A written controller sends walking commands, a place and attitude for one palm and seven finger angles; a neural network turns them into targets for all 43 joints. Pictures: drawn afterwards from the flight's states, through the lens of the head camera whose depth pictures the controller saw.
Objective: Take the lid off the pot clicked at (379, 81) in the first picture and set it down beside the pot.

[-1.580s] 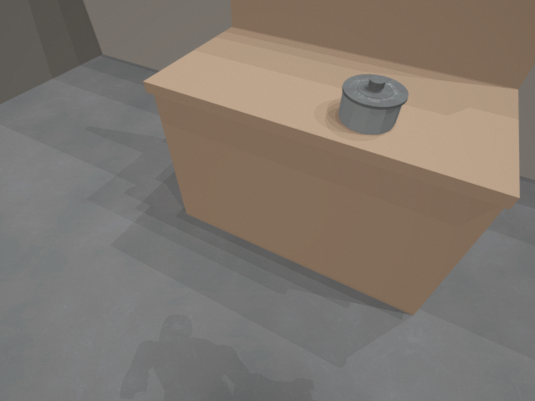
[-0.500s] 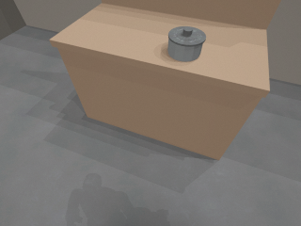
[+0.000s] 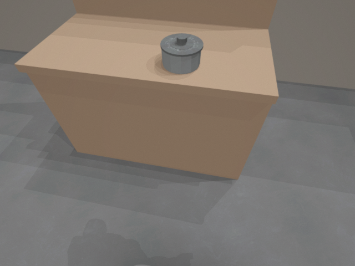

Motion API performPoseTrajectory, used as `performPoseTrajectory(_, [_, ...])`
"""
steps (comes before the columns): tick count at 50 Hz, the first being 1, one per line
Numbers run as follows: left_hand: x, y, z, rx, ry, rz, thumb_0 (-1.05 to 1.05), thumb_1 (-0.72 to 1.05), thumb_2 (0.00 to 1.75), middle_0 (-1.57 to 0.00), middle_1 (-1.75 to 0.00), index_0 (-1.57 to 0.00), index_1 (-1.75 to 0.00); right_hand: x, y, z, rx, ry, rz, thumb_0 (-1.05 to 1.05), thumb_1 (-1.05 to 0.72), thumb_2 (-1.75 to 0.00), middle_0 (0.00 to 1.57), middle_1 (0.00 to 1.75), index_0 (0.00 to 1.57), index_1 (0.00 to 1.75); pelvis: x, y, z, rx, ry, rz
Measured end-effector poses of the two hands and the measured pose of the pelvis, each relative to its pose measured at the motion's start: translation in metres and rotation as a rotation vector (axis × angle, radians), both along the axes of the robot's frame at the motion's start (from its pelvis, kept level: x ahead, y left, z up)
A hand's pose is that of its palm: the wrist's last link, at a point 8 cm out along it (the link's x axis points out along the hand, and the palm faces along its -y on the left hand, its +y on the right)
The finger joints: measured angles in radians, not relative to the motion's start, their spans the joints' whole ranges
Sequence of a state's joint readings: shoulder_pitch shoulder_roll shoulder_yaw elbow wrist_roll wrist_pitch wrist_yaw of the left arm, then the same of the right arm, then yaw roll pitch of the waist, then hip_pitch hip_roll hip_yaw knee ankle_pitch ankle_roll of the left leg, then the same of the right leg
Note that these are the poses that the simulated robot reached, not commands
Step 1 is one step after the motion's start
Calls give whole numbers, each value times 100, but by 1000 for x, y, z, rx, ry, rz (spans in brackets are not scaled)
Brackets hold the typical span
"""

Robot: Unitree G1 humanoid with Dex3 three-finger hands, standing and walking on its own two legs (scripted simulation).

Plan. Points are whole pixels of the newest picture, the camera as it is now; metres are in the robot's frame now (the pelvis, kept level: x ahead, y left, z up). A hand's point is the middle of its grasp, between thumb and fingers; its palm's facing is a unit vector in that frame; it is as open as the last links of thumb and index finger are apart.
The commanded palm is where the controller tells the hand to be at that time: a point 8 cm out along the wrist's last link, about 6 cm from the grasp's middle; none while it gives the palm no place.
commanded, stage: take the last steps up to it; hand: left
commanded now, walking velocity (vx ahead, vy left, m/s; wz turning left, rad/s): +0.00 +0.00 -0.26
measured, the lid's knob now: (181, 38) +0.91 +0.06 +0.06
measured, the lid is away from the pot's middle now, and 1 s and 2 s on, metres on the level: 0.00 0.00 0.00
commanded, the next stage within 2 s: come to a stop and stand still in 1.28 s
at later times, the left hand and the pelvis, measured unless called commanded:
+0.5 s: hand out of the picture +0.13 +0.22 -0.17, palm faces -0.18 -0.97 -0.16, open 7.4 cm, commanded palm none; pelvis +0.05 +0.04 +0.00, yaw -8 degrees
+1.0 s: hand (122, 234) +0.22 +0.18 -0.17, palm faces -0.02 -0.98 -0.20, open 7.2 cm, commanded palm none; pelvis +0.21 +0.00 +0.00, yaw -4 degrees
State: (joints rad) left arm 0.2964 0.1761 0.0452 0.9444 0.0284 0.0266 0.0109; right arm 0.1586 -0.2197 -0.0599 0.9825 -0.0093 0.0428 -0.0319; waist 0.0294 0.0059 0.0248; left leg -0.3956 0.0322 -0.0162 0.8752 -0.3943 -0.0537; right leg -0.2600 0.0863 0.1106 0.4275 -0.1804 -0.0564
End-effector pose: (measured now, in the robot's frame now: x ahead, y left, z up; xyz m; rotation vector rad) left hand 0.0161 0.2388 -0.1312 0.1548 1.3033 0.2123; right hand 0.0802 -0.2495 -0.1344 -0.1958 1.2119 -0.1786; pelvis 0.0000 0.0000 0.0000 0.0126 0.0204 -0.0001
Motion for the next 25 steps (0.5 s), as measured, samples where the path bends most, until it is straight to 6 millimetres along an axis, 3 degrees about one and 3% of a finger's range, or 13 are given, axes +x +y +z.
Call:
performPoseTrajectory(6, [14, 34, -18, -23, -21, -35, 1, 90, 89, -20, -30, -20, -30, -8, 30, 6, -31, -63, -31, 1, -91, -90, 20, 30, 20, 30, -3, 29, -9, -37, 3, -32])
performPoseTrajectory(14, [45, 62, -14, -46, -41, -118, 1, 91, 89, -20, -30, -20, -30, -67, 63, 19, -28, 21, -105, 0, -91, -90, 21, 30, 20, 30, 7, 49, 3, -40, -6, -86])
performPoseTrajectory(20, [74, 56, -13, -60, -15, -185, 1, 91, 90, -20, -30, -20, -30, -118, 79, 14, 2, 145, -217, 0, -91, -90, 21, 30, 20, 30, 27, 52, 4, -25, -3, -129])
performPoseTrajectory(25, [118, 28, -13, -79, -12, -253, 1, 91, 90, -20, -30, -20, -30, -157, 94, 11, 53, 292, -297, 0, -91, -90, 20, 30, 20, 30, 48, 43, 2, -14, -1, -143])
